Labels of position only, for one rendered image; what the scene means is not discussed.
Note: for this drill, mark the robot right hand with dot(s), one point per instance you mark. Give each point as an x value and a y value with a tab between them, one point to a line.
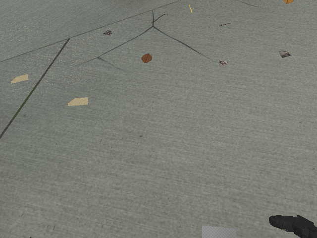
299	225

